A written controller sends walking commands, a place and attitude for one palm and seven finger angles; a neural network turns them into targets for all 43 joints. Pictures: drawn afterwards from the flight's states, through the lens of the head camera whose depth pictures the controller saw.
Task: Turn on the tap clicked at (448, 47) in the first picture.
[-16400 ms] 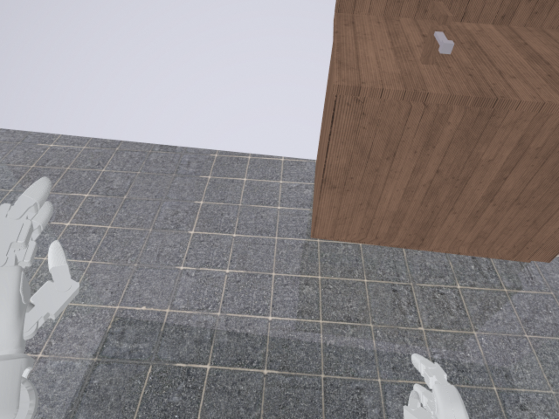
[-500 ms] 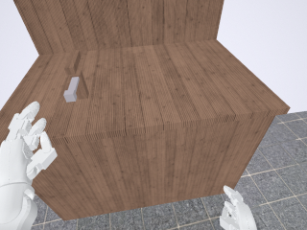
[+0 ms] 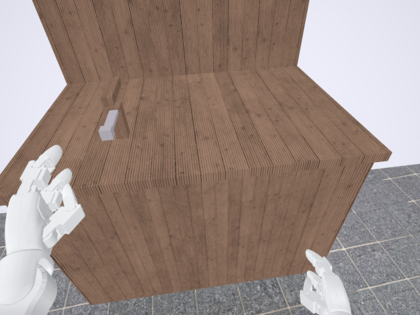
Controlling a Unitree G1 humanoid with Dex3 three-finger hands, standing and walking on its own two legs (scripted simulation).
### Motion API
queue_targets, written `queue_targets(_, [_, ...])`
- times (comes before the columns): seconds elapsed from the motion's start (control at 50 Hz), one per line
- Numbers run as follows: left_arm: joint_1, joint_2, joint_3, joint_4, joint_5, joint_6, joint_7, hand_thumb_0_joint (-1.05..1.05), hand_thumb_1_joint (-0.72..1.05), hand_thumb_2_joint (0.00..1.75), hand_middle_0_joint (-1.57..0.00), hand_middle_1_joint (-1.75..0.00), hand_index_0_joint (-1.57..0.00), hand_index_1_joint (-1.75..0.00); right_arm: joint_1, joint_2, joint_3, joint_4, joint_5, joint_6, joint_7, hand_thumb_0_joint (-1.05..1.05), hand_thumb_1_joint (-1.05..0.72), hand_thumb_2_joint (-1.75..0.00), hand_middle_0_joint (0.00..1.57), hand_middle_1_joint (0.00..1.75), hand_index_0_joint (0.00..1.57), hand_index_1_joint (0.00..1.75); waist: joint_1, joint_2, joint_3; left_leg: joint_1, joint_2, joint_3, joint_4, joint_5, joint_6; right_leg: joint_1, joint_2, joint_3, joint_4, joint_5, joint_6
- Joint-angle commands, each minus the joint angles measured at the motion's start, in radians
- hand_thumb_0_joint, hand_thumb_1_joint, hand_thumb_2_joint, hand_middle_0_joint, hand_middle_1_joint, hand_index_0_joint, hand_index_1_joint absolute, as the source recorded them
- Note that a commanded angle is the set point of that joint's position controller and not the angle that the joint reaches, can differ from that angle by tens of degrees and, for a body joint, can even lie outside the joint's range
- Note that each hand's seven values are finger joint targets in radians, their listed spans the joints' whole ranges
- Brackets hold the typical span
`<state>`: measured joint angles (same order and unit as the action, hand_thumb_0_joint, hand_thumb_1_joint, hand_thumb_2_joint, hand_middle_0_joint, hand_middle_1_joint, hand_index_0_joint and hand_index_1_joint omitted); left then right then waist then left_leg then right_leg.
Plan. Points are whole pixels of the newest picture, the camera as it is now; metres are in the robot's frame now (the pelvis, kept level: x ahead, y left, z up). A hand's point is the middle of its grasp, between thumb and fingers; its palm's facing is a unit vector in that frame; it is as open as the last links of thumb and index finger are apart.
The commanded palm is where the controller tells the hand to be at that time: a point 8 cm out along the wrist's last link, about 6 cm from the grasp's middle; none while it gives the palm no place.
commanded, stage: turn the palm inward beside the body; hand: left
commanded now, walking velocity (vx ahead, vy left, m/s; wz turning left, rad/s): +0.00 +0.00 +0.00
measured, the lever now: (107, 132) +0.45 +0.34 +0.13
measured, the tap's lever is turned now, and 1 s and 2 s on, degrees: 0 0 0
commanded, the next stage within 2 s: reach beside the lever's end, fingers flat in 0.40 s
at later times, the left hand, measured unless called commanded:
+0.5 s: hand (93, 206) +0.20 +0.22 +0.18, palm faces +0.47 -0.88 -0.10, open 7.4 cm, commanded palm +0.14 +0.26 +0.19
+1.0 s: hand (95, 184) +0.25 +0.25 +0.17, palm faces +0.48 -0.87 -0.09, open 7.4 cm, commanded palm +0.21 +0.29 +0.17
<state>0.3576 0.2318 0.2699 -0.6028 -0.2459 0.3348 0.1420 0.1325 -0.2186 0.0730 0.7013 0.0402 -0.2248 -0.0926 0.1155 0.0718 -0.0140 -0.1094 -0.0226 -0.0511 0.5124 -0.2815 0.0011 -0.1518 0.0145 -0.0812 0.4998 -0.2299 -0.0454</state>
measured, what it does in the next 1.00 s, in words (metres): stands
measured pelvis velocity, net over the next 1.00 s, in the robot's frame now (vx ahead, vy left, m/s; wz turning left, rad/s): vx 0.02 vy -0.01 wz -0.01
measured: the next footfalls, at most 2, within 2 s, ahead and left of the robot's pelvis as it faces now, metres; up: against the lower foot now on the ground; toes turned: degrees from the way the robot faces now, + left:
none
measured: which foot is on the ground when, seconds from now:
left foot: down 0.00-1.00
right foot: down 0.00-1.00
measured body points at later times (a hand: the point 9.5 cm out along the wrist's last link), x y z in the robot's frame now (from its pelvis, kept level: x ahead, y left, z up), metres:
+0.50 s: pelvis +0.01 -0.01 +0.00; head -0.03 -0.05 +0.45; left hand +0.17 +0.26 +0.19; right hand +0.24 -0.21 -0.06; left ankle +0.01 +0.12 -0.74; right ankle +0.04 -0.09 -0.74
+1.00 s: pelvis +0.02 -0.01 +0.00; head -0.01 -0.03 +0.45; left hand +0.22 +0.29 +0.18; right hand +0.23 -0.21 -0.07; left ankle +0.01 +0.12 -0.74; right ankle +0.04 -0.09 -0.74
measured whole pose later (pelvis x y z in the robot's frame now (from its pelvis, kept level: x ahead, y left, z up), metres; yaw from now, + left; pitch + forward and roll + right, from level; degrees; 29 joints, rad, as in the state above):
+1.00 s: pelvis +0.02 -0.01 +0.00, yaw +0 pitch -4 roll +0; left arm 0.20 0.25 0.32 -0.40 -0.25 0.34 0.14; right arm 0.14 -0.22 0.06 0.71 0.04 -0.23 -0.11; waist 0.10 0.07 -0.02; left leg -0.13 -0.01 -0.05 0.50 -0.30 -0.01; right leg -0.18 0.03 -0.08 0.50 -0.25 -0.05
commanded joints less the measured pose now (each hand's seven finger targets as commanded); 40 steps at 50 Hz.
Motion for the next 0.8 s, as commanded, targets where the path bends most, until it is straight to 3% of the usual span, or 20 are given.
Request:
queue_targets(0.0, [-0.172,0.137,0.076,-0.217,0.006,-0.045,0.010,0.00,0.90,0.90,-0.20,-0.30,-0.20,-0.30,-0.225,-0.086,-0.029,-0.178,0.004,-0.064,-0.011,0.00,-0.90,-0.90,0.20,0.30,0.20,0.30,0.006,0.003,-0.021,-0.121,-0.004,0.013,-0.127,0.007,0.006,0.049,-0.014,0.039,-0.136,-0.083,0.027])
queue_targets(0.02, [-0.171,0.146,0.084,-0.207,0.006,-0.044,0.011,0.00,0.90,0.90,-0.20,-0.30,-0.20,-0.30,-0.220,-0.090,-0.030,-0.176,0.002,-0.066,-0.012,0.00,-0.90,-0.90,0.20,0.30,0.20,0.30,0.003,-0.031,-0.021,-0.122,-0.003,0.015,-0.124,0.003,0.008,0.047,-0.014,0.040,-0.141,-0.092,0.031])
queue_targets(0.16, [-0.164,0.146,0.081,-0.208,0.006,-0.050,0.014,0.00,0.90,0.90,-0.20,-0.30,-0.20,-0.30,-0.224,-0.090,-0.036,-0.173,0.000,-0.069,-0.008,0.00,-0.90,-0.90,0.20,0.30,0.20,0.30,0.003,-0.046,-0.019,-0.115,-0.004,0.028,-0.099,0.020,0.014,0.049,-0.025,0.065,-0.168,-0.114,0.039])
queue_targets(0.18, [-0.164,0.164,0.100,-0.211,0.008,-0.050,0.017,0.00,0.90,0.90,-0.20,-0.30,-0.20,-0.30,-0.222,-0.092,-0.034,-0.172,0.002,-0.071,-0.005,0.00,-0.90,-0.90,0.20,0.30,0.20,0.30,0.006,-0.013,-0.018,-0.112,-0.005,0.026,-0.098,0.019,0.011,0.043,-0.022,0.065,-0.169,-0.113,0.037])
queue_targets(0.2, [-0.160,0.142,0.081,-0.209,0.005,-0.050,0.016,0.00,0.90,0.90,-0.20,-0.30,-0.20,-0.30,-0.226,-0.084,-0.033,-0.175,0.003,-0.071,-0.006,0.00,-0.90,-0.90,0.20,0.30,0.20,0.30,0.008,-0.031,-0.021,-0.123,-0.006,0.025,-0.102,0.014,0.013,0.056,-0.026,0.067,-0.166,-0.119,0.038])
queue_targets(0.26, [-0.161,0.155,0.091,-0.201,0.003,-0.051,0.016,0.00,0.90,0.90,-0.20,-0.30,-0.20,-0.30,-0.225,-0.089,-0.038,-0.173,-0.001,-0.071,-0.009,0.00,-0.90,-0.90,0.20,0.30,0.20,0.30,0.005,-0.060,-0.020,-0.118,-0.004,0.030,-0.082,0.026,0.016,0.048,-0.035,0.087,-0.183,-0.128,0.046])
queue_targets(0.28, [-0.162,0.165,0.101,-0.209,0.005,-0.052,0.019,0.00,0.90,0.90,-0.20,-0.30,-0.20,-0.30,-0.223,-0.090,-0.037,-0.170,0.002,-0.074,-0.004,0.00,-0.90,-0.90,0.20,0.30,0.20,0.30,0.006,-0.024,-0.015,-0.115,-0.005,0.030,-0.080,0.030,0.012,0.046,-0.034,0.087,-0.184,-0.124,0.043])
queue_targets(0.36, [-0.146,0.146,0.087,-0.206,0.001,-0.060,0.013,0.00,0.90,0.90,-0.20,-0.30,-0.20,-0.30,-0.212,-0.092,-0.041,-0.171,-0.002,-0.075,-0.006,0.00,-0.90,-0.90,0.20,0.30,0.20,0.30,0.003,-0.066,-0.041,-0.109,-0.003,0.030,-0.069,0.078,0.018,0.058,-0.035,0.079,-0.161,-0.045,0.048])
queue_targets(0.38, [-0.141,0.165,0.101,-0.215,0.005,-0.059,0.016,0.00,0.90,0.90,-0.20,-0.30,-0.20,-0.30,-0.211,-0.093,-0.042,-0.173,0.001,-0.078,-0.001,0.00,-0.90,-0.90,0.20,0.30,0.20,0.30,0.007,-0.019,-0.046,-0.101,-0.002,0.032,-0.071,0.082,0.014,0.055,-0.031,0.075,-0.158,-0.040,0.043])
queue_targets(0.42, [-0.139,0.139,0.082,-0.212,0.001,-0.062,0.013,0.00,0.90,0.90,-0.20,-0.30,-0.20,-0.30,-0.207,-0.089,-0.040,-0.176,0.001,-0.078,-0.004,0.00,-0.90,-0.90,0.20,0.30,0.20,0.30,0.003,-0.046,-0.052,-0.104,-0.003,0.030,-0.073,0.101,0.017,0.060,-0.029,0.064,-0.138,0.009,0.045])
queue_targets(0.44, [-0.132,0.143,0.089,-0.209,-0.001,-0.064,0.010,0.00,0.90,0.90,-0.20,-0.30,-0.20,-0.30,-0.203,-0.092,-0.041,-0.174,-0.002,-0.079,-0.005,0.00,-0.90,-0.90,0.20,0.30,0.20,0.30,0.003,-0.063,-0.058,-0.101,-0.003,0.029,-0.070,0.112,0.018,0.063,-0.028,0.065,-0.132,0.036,0.048])
queue_targets(0.48, [-0.131,0.161,0.110,-0.212,-0.003,-0.061,0.009,0.00,0.90,0.90,-0.20,-0.30,-0.20,-0.30,-0.201,-0.095,-0.041,-0.175,0.000,-0.081,-0.003,0.00,-0.90,-0.90,0.20,0.30,0.20,0.30,0.006,-0.028,-0.055,-0.095,-0.002,0.029,-0.071,0.123,0.015,0.058,-0.023,0.057,-0.127,0.052,0.043])
queue_targets(0.52, [-0.151,0.167,0.122,-0.170,-0.002,-0.056,0.006,0.00,0.90,0.90,-0.20,-0.30,-0.20,-0.30,-0.194,-0.096,-0.043,-0.170,0.001,-0.075,-0.010,0.00,-0.90,-0.90,0.20,0.30,0.20,0.30,0.002,-0.067,-0.058,-0.111,-0.002,0.029,-0.070,0.125,0.017,0.058,-0.023,0.059,-0.121,0.057,0.046])
queue_targets(0.54, [-0.178,0.146,0.103,-0.155,-0.006,-0.054,0.001,0.00,0.90,0.90,-0.20,-0.30,-0.20,-0.30,-0.195,-0.095,-0.041,-0.167,0.002,-0.071,-0.012,0.00,-0.90,-0.90,0.20,0.30,0.20,0.30,-0.005,-0.049,-0.043,-0.112,-0.004,0.030,-0.070,0.116,0.017,0.047,-0.024,0.062,-0.124,0.048,0.047])
queue_targets(0.56, [-0.199,0.164,0.120,-0.145,-0.007,-0.054,0.004,0.00,0.90,0.90,-0.20,-0.30,-0.20,-0.30,-0.192,-0.097,-0.043,-0.167,0.002,-0.071,-0.015,0.00,-0.90,-0.90,0.20,0.30,0.20,0.30,-0.004,-0.062,-0.037,-0.115,-0.004,0.026,-0.071,0.110,0.016,0.042,-0.023,0.060,-0.126,0.035,0.046])
queue_targets(0.6, [-0.226,0.167,0.125,-0.135,-0.006,-0.054,0.003,0.00,0.90,0.90,-0.20,-0.30,-0.20,-0.30,-0.198,-0.093,-0.044,-0.164,0.006,-0.073,-0.016,0.00,-0.90,-0.90,0.20,0.30,0.20,0.30,-0.003,-0.020,-0.056,-0.107,-0.005,0.028,-0.072,0.113,0.015,0.046,-0.024,0.063,-0.127,0.030,0.041])
queue_targets(0.66, [-0.266,0.161,0.103,-0.122,-0.001,-0.066,-0.003,0.00,0.90,0.90,-0.20,-0.30,-0.20,-0.30,-0.184,-0.098,-0.044,-0.164,0.001,-0.076,-0.021,0.00,-0.90,-0.90,0.20,0.30,0.20,0.30,-0.010,-0.030,-0.074,-0.097,-0.007,0.024,-0.076,0.129,0.015,0.045,-0.019,0.052,-0.108,0.059,0.039])
queue_targets(0.68, [-0.263,0.182,0.125,-0.108,0.000,-0.066,-0.001,0.00,0.90,0.90,-0.20,-0.30,-0.20,-0.30,-0.185,-0.101,-0.045,-0.163,0.005,-0.080,-0.019,0.00,-0.90,-0.90,0.20,0.30,0.20,0.30,-0.009,-0.015,-0.071,-0.093,-0.004,0.024,-0.075,0.134,0.013,0.044,-0.015,0.054,-0.112,0.064,0.037])
queue_targets(0.7, [-0.280,0.157,0.099,-0.108,0.002,-0.070,-0.009,0.00,0.90,0.90,-0.20,-0.30,-0.20,-0.30,-0.178,-0.096,-0.043,-0.164,0.004,-0.079,-0.022,0.00,-0.90,-0.90,0.20,0.30,0.20,0.30,-0.011,-0.020,-0.088,-0.091,-0.005,0.022,-0.083,0.143,0.013,0.055,-0.015,0.046,-0.101,0.074,0.035])
queue_targets(0.78, [-0.278,0.184,0.127,-0.084,0.009,-0.071,-0.006,0.00,0.90,0.90,-0.20,-0.30,-0.20,-0.30,-0.168,-0.102,-0.047,-0.168,0.002,-0.080,-0.021,0.00,-0.90,-0.90,0.20,0.30,0.20,0.30,-0.003,-0.017,-0.103,-0.085,-0.004,0.024,-0.080,0.185,0.008,0.065,-0.008,0.039,-0.085,0.129,0.030])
